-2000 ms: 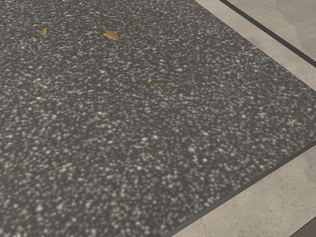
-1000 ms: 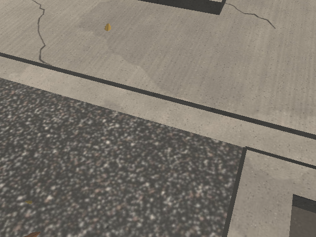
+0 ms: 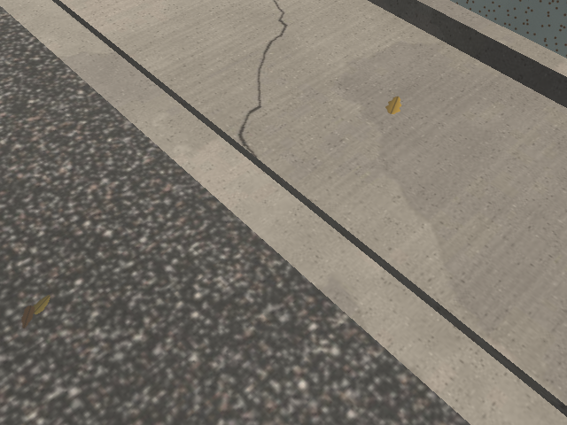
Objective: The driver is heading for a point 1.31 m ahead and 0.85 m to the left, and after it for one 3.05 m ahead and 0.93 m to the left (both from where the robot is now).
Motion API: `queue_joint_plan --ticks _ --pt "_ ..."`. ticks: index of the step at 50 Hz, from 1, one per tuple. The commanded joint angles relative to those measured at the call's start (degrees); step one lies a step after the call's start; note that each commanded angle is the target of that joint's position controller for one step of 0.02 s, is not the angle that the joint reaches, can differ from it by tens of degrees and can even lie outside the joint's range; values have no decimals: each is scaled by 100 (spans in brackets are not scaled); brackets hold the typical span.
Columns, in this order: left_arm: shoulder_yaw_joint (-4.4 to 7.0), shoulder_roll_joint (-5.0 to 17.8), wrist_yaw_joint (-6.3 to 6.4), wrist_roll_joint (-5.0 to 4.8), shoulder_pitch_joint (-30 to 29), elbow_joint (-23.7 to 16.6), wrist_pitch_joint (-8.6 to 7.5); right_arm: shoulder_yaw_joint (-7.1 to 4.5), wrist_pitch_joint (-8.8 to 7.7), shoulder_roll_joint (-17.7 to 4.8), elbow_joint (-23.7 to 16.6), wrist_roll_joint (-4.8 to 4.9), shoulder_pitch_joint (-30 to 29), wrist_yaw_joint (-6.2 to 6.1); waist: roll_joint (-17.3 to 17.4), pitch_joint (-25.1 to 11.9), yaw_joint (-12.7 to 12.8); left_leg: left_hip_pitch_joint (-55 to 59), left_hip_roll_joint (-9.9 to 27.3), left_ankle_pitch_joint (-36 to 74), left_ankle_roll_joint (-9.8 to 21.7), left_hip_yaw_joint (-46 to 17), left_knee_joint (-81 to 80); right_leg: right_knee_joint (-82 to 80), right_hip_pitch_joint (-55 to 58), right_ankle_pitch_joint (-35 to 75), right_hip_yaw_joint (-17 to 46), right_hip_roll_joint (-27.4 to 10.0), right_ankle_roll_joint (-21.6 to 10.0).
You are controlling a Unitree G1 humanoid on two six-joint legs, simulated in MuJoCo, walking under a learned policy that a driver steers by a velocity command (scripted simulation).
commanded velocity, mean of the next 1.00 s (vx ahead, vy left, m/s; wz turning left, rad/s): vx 0.50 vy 0.00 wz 0.60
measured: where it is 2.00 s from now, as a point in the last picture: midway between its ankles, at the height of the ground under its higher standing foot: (75, 273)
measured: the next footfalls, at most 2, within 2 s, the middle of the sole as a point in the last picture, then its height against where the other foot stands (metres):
right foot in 0.28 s outside the picture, level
left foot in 0.78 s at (174, 413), level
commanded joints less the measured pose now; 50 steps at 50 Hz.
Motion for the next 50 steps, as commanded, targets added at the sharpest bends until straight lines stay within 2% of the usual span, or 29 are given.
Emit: queue_joint_plan --ticks 1,4,8,10,12,13,14,15,16,17,18,19,20,22,24,30,33,35,37,38,39,40,41,42,43,44,45,47,50 --pt "78 317 7 48 -162 -394 12 -245 -124 -943 -443 44 -240 -128 351 -322 191 193 1313 1684 971 -1316 -956 -1031 -74 908 0 69 133" --pt "11 195 -76 -17 -788 -518 -24 -256 -77 -958 -356 93 12 -176 592 -234 -76 147 1106 1253 739 -1202 -836 -2347 293 1828 -32 371 139" --pt "48 355 -204 -100 -1295 -690 -113 -269 -10 -956 -240 128 363 -203 642 -165 -266 586 1302 843 675 -1751 -457 -3118 501 1859 84 573 25" --pt "104 465 -244 -112 -1262 -718 -168 -283 31 -962 -243 120 382 -225 731 -177 -201 853 1379 784 605 -2088 -162 -3389 721 1464 130 648 -87" --pt "191 574 -225 -123 -750 -616 -219 -287 60 -929 -312 111 218 -232 892 -315 115 847 1277 1171 463 -2226 276 -3680 1509 1198 12 714 -277" --pt "279 735 -184 -66 -176 -511 -243 -230 45 -760 -397 93 99 -212 836 -706 418 613 991 1500 282 -2035 944 -3748 2512 1300 89 518 -481" --pt "372 1052 -127 32 748 -447 -240 -114 11 -461 -558 2 -3 -184 320 -1488 828 -177 651 769 55 -1566 2489 -3570 4058 1136 975 -444 -877" --pt "458 1403 -143 90 1286 -226 -173 -13 -32 -165 -663 154 848 -193 -1590 -2199 496 -2268 -115 -2186 -354 -879 4302 -3945 5935 179 3547 -1745 -1872" --pt "360 908 -157 -65 1252 -284 -131 -88 -35 -723 -532 208 864 -206 -1260 -1886 593 -3038 363 -2285 -438 -941 5129 -4241 5776 -1127 4170 -1892 -1845" --pt "264 560 -117 -86 1010 -346 -79 -178 2 -1036 -596 166 252 -198 -666 -1122 744 -3229 565 -1718 -499 -826 5371 -4360 5067 -1168 3283 -1625 -1570" --pt "212 482 -104 -40 720 -368 -23 -188 32 -1005 -686 89 -99 -198 -259 -665 643 -3073 753 -1297 -531 -624 5297 -4463 4308 -547 2545 -1373 -1392" --pt "178 389 -103 -17 541 -320 6 -201 35 -924 -780 28 -316 -170 -199 -322 527 -2950 905 -1043 -543 -592 5058 -4609 3704 0 2031 -1151 -1329" --pt "142 321 -97 17 445 -292 2 -203 58 -810 -810 60 -292 -129 -322 -203 375 -2691 1049 -900 -529 -559 4894 -4766 3298 325 1574 -963 -1241" --pt "152 332 -108 -23 408 -176 -40 -157 122 -562 -811 118 -204 -95 -493 -131 263 -2501 1153 -819 -556 -405 4635 -5031 2940 678 1022 -853 -1264" --pt "210 511 -104 -35 453 -37 -76 -124 162 -477 -889 82 -388 -94 -383 -54 253 -2651 1225 -580 -638 -369 4272 -5203 2894 1100 637 -919 -1356" --pt "284 817 -46 -61 600 237 8 -36 92 -366 -999 85 -1220 55 -222 50 517 -2488 1219 970 -624 -49 2508 -5208 3221 1747 -548 -811 -1144" --pt "329 992 -43 -141 834 372 71 -20 82 -360 -1161 108 -1675 152 -228 203 666 -2291 1137 971 -494 205 1832 -5168 3511 1686 -823 -926 -1026" --pt "370 1107 -53 -210 896 440 127 -52 102 -441 -1264 108 -1798 199 -271 286 637 -2206 1051 545 -334 351 1560 -4991 3826 2064 -958 -1063 -945" --pt "421 1275 -37 -275 849 449 193 -160 139 -632 -1273 60 -1525 213 -419 54 375 -1575 712 -81 -89 671 1386 -4261 4032 3869 -1212 -1072 -829" --pt "433 1326 -21 -310 794 447 241 -274 159 -803 -1138 50 -938 199 -393 -281 1 -760 437 -80 76 868 1142 -3391 3968 4736 -1413 -959 -724" --pt "370 1175 5 -293 838 432 262 -468 184 -1127 -835 70 100 138 -219 -801 -492 758 164 235 295 882 889 -2083 3355 4772 -1593 -726 -545" --pt "192 704 6 -26 999 281 238 -623 223 -1668 -688 113 878 16 873 -1311 -635 2499 1288 556 713 -865 873 -79 1641 1742 -1609 -390 -255" --pt "6 267 -36 6 1179 -112 57 -595 124 -2082 -904 127 507 45 1961 -2082 -68 3750 2467 -947 1873 -4356 -285 1669 -438 -1920 -573 798 1" --pt "122 854 -113 -217 575 -163 -124 -454 39 -1552 -940 81 621 97 1086 -2092 -501 3694 2468 -1300 1649 -4331 -697 1995 -1058 -1582 263 512 -102" --pt "112 884 -144 -329 281 -261 -200 -367 -28 -1273 -863 54 469 94 933 -1367 -435 3106 2283 -956 1420 -3497 -638 1749 -1282 -1112 162 292 -223" --pt "88 801 -100 -212 267 -199 -219 -304 -62 -1120 -885 61 110 92 354 -897 -153 2195 2025 -272 1209 -2827 -608 1216 -941 -663 168 42 -240" --pt "129 848 -59 -58 274 -155 -192 -247 -70 -951 -931 34 -243 72 327 -694 66 1504 1817 359 1081 -2354 -643 719 -505 -418 178 -110 -202" --pt "150 815 -77 -5 398 -129 -64 -207 -81 -888 -1004 -28 -505 24 459 -548 304 806 1622 1020 1086 -2037 -869 324 -16 -167 154 -155 -106" --pt "82 589 -64 48 125 -195 53 -235 -112 -1006 -856 9 -331 -84 350 -351 294 336 1433 1561 1097 -1582 -975 -475 8 365 15 -15 119"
